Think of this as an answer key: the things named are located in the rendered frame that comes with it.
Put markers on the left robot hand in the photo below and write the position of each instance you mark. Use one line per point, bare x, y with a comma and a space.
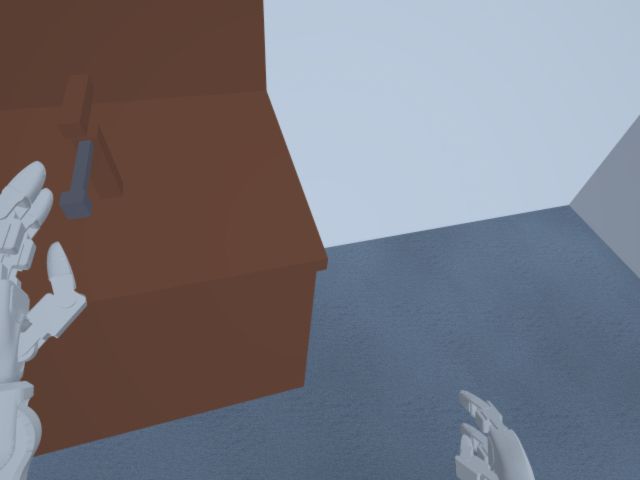
23, 208

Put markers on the robot left forearm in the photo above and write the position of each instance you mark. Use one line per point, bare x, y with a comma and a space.
20, 430

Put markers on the right robot hand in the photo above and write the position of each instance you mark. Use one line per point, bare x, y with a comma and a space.
500, 456

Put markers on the tap lever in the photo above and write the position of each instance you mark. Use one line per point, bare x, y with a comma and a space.
76, 202

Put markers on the counter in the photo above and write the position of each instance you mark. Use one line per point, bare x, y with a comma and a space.
199, 260

